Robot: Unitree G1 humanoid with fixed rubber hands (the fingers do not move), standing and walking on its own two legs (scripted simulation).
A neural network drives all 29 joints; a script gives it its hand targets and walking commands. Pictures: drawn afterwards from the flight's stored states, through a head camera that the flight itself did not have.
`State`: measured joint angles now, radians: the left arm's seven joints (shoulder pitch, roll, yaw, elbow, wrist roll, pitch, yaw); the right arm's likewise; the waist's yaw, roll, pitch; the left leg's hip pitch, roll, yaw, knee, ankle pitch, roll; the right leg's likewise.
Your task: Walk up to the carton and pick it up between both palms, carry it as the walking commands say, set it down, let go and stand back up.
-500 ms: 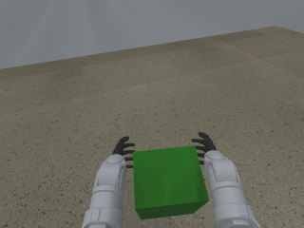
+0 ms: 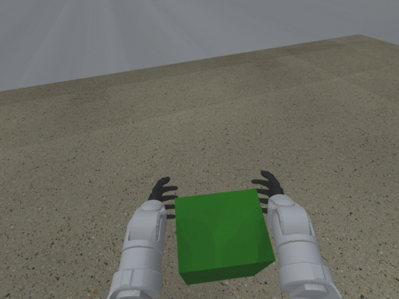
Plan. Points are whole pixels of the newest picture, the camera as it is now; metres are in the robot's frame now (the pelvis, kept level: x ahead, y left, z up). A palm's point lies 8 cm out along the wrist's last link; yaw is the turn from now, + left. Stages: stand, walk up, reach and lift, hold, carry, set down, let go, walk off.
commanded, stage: hold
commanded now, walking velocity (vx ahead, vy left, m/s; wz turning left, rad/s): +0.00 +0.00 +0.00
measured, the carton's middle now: (218, 241) +0.28 -0.01 -0.05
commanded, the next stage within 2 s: carry in 0.48 s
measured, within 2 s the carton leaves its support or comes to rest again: neither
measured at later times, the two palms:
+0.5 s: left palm (157, 208) +0.30 +0.12 +0.05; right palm (276, 202) +0.31 -0.13 +0.06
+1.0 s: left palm (210, 144) +0.45 +0.00 +0.10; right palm (318, 158) +0.39 -0.24 +0.11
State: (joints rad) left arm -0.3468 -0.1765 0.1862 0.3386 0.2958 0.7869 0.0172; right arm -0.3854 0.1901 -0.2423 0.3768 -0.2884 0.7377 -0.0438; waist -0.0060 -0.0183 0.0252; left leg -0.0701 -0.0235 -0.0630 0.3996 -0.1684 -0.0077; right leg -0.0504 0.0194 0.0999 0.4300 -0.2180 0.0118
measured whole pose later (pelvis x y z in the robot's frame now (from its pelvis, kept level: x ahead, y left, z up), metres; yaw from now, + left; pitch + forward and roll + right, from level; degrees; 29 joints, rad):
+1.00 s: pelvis +0.15 -0.03 +0.00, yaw -17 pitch +7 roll +2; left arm -0.20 -0.14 0.00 -0.29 0.06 1.15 0.26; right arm -0.23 0.15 -0.01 -0.28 -0.04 1.10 -0.27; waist 0.01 -0.03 -0.14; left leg -0.38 0.01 0.13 0.42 -0.28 -0.06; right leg -0.18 0.05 0.17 0.38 -0.31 -0.04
